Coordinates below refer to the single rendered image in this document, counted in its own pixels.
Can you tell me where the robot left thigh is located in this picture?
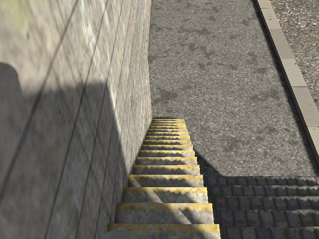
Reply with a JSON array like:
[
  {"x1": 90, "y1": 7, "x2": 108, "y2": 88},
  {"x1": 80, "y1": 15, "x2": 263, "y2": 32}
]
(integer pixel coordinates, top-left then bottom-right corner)
[{"x1": 106, "y1": 228, "x2": 141, "y2": 239}]

